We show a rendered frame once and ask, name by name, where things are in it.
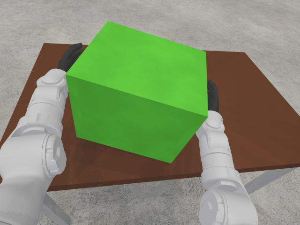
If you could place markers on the right robot hand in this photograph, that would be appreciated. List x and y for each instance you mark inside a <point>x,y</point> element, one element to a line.
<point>213,102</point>

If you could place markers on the left robot forearm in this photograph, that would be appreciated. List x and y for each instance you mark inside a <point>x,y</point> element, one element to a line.
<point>46,107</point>

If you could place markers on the robot left upper arm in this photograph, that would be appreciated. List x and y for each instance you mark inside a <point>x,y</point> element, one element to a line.
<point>28,165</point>

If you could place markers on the table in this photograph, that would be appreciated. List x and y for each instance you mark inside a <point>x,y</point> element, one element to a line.
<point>263,132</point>

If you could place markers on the robot right upper arm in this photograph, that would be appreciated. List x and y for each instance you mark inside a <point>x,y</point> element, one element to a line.
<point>220,207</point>

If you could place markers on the carton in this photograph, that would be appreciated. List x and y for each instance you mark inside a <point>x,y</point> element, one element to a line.
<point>138,92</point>

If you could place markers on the right robot forearm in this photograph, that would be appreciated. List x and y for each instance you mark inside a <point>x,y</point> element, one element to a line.
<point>217,162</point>

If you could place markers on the left robot hand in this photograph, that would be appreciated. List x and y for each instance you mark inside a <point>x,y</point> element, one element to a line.
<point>70,57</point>

